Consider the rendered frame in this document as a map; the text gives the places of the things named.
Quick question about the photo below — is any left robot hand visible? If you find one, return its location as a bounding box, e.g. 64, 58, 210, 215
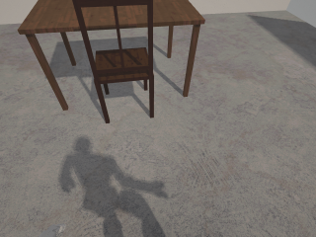
39, 223, 66, 237

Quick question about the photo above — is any table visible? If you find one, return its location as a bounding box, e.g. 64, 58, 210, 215
18, 0, 205, 111

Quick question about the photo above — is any chair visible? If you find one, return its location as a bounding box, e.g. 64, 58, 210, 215
72, 0, 154, 123

